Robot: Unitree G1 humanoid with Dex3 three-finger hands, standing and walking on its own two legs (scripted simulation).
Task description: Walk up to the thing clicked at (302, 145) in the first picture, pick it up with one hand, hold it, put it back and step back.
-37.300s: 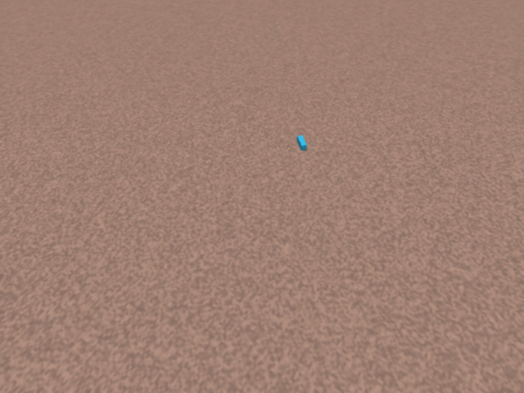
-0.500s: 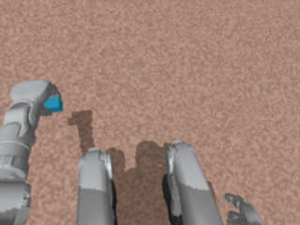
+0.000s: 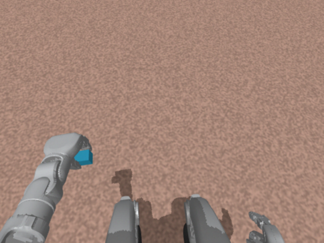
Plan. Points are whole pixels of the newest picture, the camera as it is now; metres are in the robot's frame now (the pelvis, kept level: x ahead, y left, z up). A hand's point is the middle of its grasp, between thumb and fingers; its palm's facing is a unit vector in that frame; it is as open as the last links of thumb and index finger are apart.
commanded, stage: lift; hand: left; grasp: from above
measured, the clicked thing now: (74, 159) +0.37 +0.26 -0.11
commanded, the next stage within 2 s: hold in 0.56 s
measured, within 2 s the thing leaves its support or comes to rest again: neither
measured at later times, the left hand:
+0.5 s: hand (66, 137) +0.37 +0.23 +0.03, palm faces -0.45 -0.10 -0.89, open 6.4 cm
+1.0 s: hand (57, 122) +0.38 +0.22 +0.08, palm faces -0.44 -0.08 -0.89, open 6.4 cm
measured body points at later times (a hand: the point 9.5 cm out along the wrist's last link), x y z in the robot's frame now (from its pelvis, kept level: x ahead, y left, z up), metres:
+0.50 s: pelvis +0.05 +0.00 +0.11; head +0.11 +0.00 +0.55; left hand +0.39 +0.23 +0.08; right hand +0.14 -0.26 -0.02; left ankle +0.08 +0.13 -0.58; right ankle +0.07 -0.14 -0.58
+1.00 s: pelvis +0.08 +0.00 +0.14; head +0.11 -0.01 +0.59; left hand +0.40 +0.23 +0.13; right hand +0.19 -0.26 +0.02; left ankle +0.08 +0.13 -0.58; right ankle +0.07 -0.14 -0.58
